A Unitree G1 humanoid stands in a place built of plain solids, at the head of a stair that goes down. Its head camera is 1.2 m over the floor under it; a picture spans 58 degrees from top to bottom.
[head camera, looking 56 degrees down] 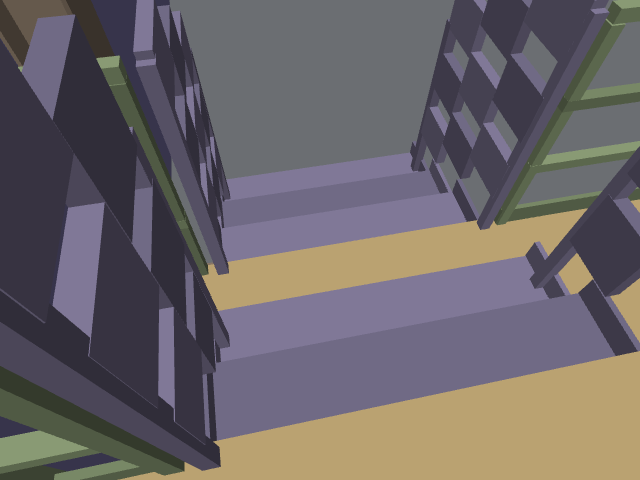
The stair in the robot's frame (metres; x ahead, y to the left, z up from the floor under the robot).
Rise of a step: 0.17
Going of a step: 0.27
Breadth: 1.32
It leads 11 degrees to the left of straight ahead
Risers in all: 3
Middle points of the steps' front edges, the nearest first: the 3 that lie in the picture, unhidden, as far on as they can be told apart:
0.31 -0.33 0.00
0.57 -0.28 -0.17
0.83 -0.23 -0.33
